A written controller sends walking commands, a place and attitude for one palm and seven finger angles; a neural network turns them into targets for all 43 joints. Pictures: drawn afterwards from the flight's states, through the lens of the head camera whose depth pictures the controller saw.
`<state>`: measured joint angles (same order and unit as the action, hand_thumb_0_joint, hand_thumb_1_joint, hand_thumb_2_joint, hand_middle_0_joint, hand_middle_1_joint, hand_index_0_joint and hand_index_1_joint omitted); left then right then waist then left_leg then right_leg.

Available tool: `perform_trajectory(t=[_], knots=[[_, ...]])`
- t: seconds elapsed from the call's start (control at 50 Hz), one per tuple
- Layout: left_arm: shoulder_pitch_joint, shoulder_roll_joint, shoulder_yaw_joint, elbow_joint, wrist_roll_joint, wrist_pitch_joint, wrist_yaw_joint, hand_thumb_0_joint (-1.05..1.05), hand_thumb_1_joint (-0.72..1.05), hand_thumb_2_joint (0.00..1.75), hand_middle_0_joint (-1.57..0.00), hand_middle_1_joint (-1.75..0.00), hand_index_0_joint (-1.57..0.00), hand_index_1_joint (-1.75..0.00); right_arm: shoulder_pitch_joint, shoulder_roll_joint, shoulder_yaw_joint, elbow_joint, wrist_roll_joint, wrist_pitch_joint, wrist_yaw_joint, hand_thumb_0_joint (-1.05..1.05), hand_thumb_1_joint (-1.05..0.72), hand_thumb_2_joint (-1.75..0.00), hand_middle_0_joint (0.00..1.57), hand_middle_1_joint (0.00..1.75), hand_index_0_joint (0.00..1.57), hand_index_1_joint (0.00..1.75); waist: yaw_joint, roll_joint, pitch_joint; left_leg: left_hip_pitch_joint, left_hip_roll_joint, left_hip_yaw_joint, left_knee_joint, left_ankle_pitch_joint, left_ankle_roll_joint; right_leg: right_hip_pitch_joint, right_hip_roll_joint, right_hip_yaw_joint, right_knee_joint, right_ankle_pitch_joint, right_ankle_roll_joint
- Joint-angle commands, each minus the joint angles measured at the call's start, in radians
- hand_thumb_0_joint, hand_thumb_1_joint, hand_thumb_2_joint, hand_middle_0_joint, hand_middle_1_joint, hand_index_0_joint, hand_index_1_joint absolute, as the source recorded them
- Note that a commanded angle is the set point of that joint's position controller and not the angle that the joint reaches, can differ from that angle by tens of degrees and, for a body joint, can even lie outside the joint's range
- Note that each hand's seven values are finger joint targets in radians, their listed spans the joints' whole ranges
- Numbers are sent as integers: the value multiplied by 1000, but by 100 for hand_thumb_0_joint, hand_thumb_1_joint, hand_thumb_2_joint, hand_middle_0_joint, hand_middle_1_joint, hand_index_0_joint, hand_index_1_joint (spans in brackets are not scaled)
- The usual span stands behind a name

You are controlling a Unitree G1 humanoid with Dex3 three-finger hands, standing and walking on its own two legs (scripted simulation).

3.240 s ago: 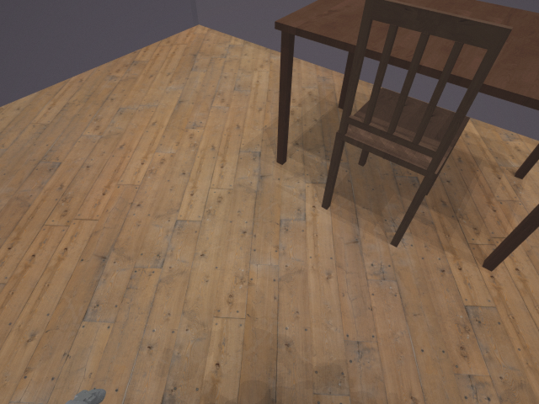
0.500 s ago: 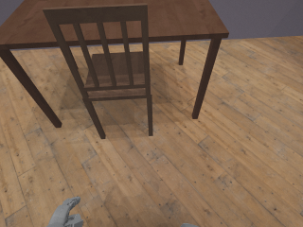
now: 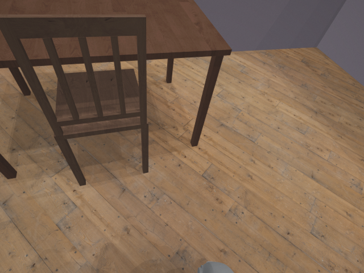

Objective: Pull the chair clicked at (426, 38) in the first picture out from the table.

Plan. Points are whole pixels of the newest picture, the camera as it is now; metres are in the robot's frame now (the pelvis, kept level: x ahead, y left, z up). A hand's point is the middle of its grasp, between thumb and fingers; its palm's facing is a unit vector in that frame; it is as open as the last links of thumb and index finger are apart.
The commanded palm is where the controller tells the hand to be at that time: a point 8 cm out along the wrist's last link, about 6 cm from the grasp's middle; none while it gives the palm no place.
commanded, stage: walk to a spot facing it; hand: left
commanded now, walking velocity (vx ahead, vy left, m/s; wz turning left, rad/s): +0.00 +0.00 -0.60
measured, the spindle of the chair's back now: (92, 81) +0.70 +0.36 -0.05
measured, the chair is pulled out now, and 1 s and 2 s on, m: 0.00 0.00 0.00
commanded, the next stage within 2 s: turn to face it in 1.58 s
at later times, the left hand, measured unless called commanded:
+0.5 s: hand (125, 268) +0.15 +0.13 -0.15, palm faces -0.26 -0.93 -0.26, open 7.4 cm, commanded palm none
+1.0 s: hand (110, 266) +0.16 +0.17 -0.17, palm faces -0.49 -0.85 -0.18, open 7.4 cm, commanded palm none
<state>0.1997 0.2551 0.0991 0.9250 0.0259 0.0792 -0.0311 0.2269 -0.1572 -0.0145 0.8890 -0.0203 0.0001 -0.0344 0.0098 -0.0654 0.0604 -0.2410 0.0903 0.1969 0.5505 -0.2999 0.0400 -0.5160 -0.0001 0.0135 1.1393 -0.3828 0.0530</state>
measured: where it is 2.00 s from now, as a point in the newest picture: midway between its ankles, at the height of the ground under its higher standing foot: outside the picture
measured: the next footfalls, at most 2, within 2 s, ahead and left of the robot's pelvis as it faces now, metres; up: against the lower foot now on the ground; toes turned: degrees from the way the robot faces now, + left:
right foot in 0.36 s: +0.01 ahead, -0.14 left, +0.00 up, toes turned -20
left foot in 0.78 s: +0.08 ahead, +0.09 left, +0.00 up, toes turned -22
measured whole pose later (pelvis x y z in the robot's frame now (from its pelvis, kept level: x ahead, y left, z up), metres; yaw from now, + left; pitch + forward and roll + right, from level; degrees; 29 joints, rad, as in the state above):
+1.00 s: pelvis -0.01 +0.02 +0.01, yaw -34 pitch -1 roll -2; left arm 0.22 0.26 0.10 0.94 0.02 0.09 -0.03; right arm 0.22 -0.17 -0.03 0.89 -0.02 0.01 -0.03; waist 0.02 -0.04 0.07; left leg -0.19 0.09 0.20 0.49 -0.27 0.03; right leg -0.49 -0.03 0.00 1.11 -0.40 0.08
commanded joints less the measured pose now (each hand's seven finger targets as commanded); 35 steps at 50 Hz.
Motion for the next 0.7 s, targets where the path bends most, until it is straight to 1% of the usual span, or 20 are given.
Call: perform_trajectory(t=[0.0, 0.02, 0.14, 0.2, 0.22, 0.24, 0.28, 0.3, 0.32, 0.34, 0.36, 0.38, 0.4, 0.42, 0.44, 0.46, 0.5, 0.6, 0.64, 0.68], knots=[[-21, 31, 8, -73, -7, -19, -2, 0, 90, 90, -20, -30, -20, -30, 58, -184, -58, -31, 1, -25, -13, 0, -90, -90, 20, 30, 20, 30, -28, 209, -71, 182, 246, -131, -217, 476, 72, -79, -45, -14, 32, 6, 24], [-33, 28, 6, -75, -7, -18, -1, 0, 90, 90, -20, -30, -20, -30, 76, -188, -61, -21, 2, -23, -11, 0, -90, -90, 20, 30, 20, 30, -35, 190, -65, 194, 251, -126, -217, 478, 77, -75, -48, -25, 4, -1, 24], [-79, 15, 0, -85, -4, -15, 0, 0, 90, 90, -20, -30, -20, -30, 88, -202, -84, 12, -3, -13, -2, 0, -90, -90, 20, 30, 20, 30, -58, 229, -49, 216, 305, -68, -212, 443, 97, -29, -76, -77, -186, -59, 17], [-93, 3, -6, -90, -4, -26, 1, 0, 90, 90, -20, -30, -20, -30, 94, -223, -93, 27, -6, -10, 5, 0, -90, -90, 20, 30, 20, 30, -67, 256, -70, 208, 311, -33, -167, 497, 89, 46, -54, -112, -301, -75, -3], [-82, 2, -7, -91, -5, -30, 3, 0, 90, 90, -20, -30, -20, -30, 80, -231, -97, 26, -7, -9, 8, 0, -90, -90, 20, 30, 20, 30, -59, 273, -76, 204, 325, -23, -151, 491, 86, 67, -51, -117, -334, -76, -11], [-88, 8, -9, -91, -4, -33, 6, 0, 90, 90, -20, -30, -20, -30, 86, -229, -100, 29, -7, -6, 12, 0, -90, -90, 20, 30, 20, 30, -64, 263, -84, 186, 328, -23, -135, 485, 79, 99, -43, -123, -367, -70, -20], [-51, 14, -6, -87, -5, -43, 11, 0, 90, 90, -20, -30, -20, -30, 71, -234, -100, 26, -6, -5, 17, 0, -90, -90, 20, 30, 20, 30, -33, 238, -100, 152, 319, 20, -64, 474, 39, 193, -30, -137, -514, 34, -40], [1, 36, -2, -75, -4, -50, 16, 0, 90, 90, -20, -30, -20, -30, 62, -230, -100, 20, -1, -3, 21, 0, -90, -90, 20, 30, 20, 30, -1, 201, -125, 84, 305, 51, 37, 421, -2, 315, -39, -128, -635, 155, -56], [63, 124, 13, -61, 4, -63, 27, 0, 90, 90, -20, -30, -20, -30, 72, -192, -90, 1, 8, 2, 28, 0, -90, -90, 20, 30, 20, 30, 32, -18, -166, -100, 233, 105, 250, 225, -69, 504, -184, 67, -742, 320, -118], [116, 224, 32, -51, 1, -71, 43, 0, 90, 90, -20, -30, -20, -30, 18, -119, -66, -55, 5, 9, 34, 0, -90, -90, 20, 30, 20, 30, 57, -256, -152, -360, 82, 51, 477, -303, -120, 552, -410, 386, -788, 654, -227], [144, 231, 38, -49, -14, -62, 53, 0, 90, 90, -20, -30, -20, -30, -43, -143, -66, -74, 7, 27, 18, 0, -90, -90, 20, 30, 20, 30, 86, -179, -146, -368, 64, -107, 571, -337, -110, 476, -410, 362, -797, 633, -284], [87, 216, 38, -57, -13, -60, 56, 0, 90, 90, -20, -30, -20, -30, -69, -141, -66, -74, 7, 31, 15, 0, -90, -90, 20, 30, 20, 30, 62, -196, -109, -399, 61, -151, 616, -288, -108, 434, -357, 358, -813, 524, -278], [20, 179, 28, -77, -11, -57, 55, 0, 90, 90, -20, -30, -20, -30, -63, -156, -71, -62, 3, 35, 16, 0, -90, -90, 20, 30, 20, 30, 34, -145, -68, -399, 66, -179, 628, -206, -110, 387, -317, 301, -826, 405, -258], [-33, 151, 17, -93, -11, -57, 53, 0, 90, 90, -20, -30, -20, -30, -45, -161, -74, -42, -1, 37, 20, 0, -90, -90, 20, 30, 20, 30, 5, -91, -55, -359, 68, -172, 612, -132, -118, 335, -270, 236, -829, 354, -234], [-67, 139, 13, -104, -10, -59, 52, 0, 90, 90, -20, -30, -20, -30, -13, -160, -74, -26, -2, 36, 22, 0, -90, -90, 20, 30, 20, 30, -15, -66, -73, -310, 62, -164, 581, -95, -123, 308, -243, 201, -823, 342, -220], [-74, 141, 11, -109, -9, -61, 49, 0, 90, 90, -20, -30, -20, -30, 6, -154, -72, -19, -4, 38, 21, 0, -90, -90, 20, 30, 20, 30, -21, -68, -74, -288, 50, -153, 560, -79, -127, 291, -227, 187, -826, 330, -213], [-48, 147, 11, -100, -8, -63, 43, 0, 90, 90, -20, -30, -20, -30, -9, -154, -71, -23, -5, 37, 20, 0, -90, -90, 20, 30, 20, 30, -8, -50, -68, -279, 31, -150, 508, -78, -131, 286, -216, 215, -826, 326, -221], [-10, 171, 18, -91, -4, -57, 37, 0, 90, 90, -20, -30, -20, -30, -59, -152, -62, -58, 3, 26, 16, 0, -90, -90, 20, 30, 20, 30, 17, -65, -89, -228, -12, -149, 330, -117, -126, 315, -210, 295, -800, 361, -241], [-22, 181, 21, -96, -1, -53, 37, 0, 90, 90, -20, -30, -20, -30, -43, -151, -61, -68, 9, 20, 13, 0, -90, -90, 20, 30, 20, 30, 13, -85, -115, -171, -31, -147, 245, -138, -117, 315, -211, 319, -777, 392, -238], [-38, 181, 22, -101, -4, -46, 36, 0, 90, 90, -20, -30, -20, -30, -7, -150, -59, -62, 12, 15, 7, 0, -90, -90, 20, 30, 20, 30, -4, -100, -119, -88, -55, -136, 123, -92, -106, 273, -187, 340, -753, 410, -216]])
